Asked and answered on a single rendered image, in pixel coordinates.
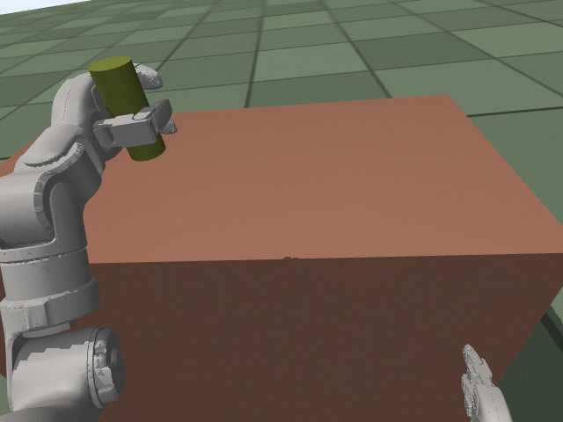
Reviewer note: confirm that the right robot hand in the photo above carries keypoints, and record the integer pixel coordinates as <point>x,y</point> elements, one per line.
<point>483,402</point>

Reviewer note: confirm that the can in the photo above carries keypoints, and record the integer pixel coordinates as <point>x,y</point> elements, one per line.
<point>122,93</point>

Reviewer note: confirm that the left robot hand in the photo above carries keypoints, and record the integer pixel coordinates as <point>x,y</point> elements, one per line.
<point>78,103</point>

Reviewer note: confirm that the left robot arm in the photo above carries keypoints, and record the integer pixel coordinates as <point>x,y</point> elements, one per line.
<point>72,376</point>

